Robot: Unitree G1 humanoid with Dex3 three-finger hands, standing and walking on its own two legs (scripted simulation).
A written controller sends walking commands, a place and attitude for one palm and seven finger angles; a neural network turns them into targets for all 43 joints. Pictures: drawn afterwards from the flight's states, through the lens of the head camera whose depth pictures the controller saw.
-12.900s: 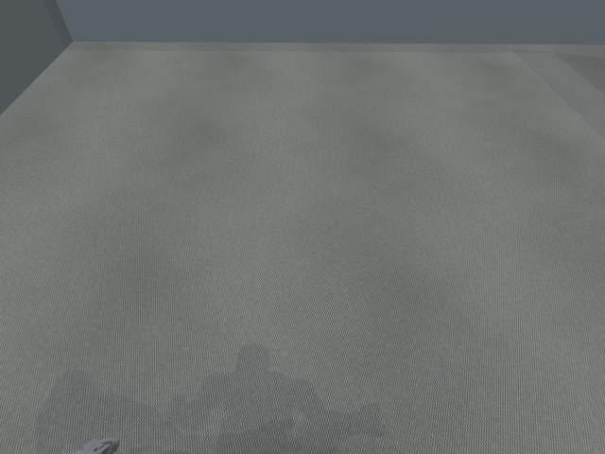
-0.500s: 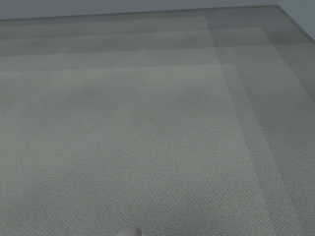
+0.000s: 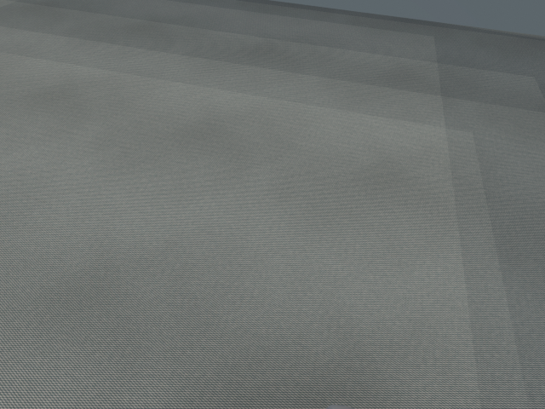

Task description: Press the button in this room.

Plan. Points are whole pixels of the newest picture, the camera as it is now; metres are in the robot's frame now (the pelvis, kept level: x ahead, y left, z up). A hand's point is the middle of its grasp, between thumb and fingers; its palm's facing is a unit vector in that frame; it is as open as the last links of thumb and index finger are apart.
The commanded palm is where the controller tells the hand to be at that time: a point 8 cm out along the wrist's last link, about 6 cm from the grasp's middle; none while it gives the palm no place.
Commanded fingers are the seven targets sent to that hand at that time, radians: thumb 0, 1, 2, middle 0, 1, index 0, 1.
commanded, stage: turn or walk to find it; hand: left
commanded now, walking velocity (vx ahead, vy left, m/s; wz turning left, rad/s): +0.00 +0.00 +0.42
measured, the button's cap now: out of the picture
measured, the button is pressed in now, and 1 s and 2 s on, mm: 0 0 0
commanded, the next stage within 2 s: none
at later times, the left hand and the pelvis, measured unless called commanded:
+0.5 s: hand out of the picture -0.02 +0.17 -0.16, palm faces +0.27 -0.93 -0.25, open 7.4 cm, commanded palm none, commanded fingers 0.00 0.90 0.90 -0.20 -0.30 -0.20 -0.30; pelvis -0.02 -0.03 +0.00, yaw +14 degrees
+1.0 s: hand out of the picture -0.02 +0.21 -0.16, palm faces +0.42 -0.87 -0.26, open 7.4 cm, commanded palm none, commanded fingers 0.00 0.90 0.90 -0.20 -0.30 -0.20 -0.30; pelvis -0.04 -0.02 +0.00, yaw +24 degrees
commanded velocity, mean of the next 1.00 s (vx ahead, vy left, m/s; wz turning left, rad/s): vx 0.00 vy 0.00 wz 0.42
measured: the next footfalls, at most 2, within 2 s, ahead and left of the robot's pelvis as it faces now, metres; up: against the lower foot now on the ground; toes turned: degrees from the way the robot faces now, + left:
right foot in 0.12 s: +0.04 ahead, -0.13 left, +0.00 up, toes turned +0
left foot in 0.58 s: -0.03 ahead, +0.11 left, +0.00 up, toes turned +21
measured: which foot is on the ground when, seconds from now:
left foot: down 0.00-0.14, up 0.16-0.56, down 0.58-1.00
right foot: up 0.00-0.10, down 0.12-0.58, up 0.60-1.00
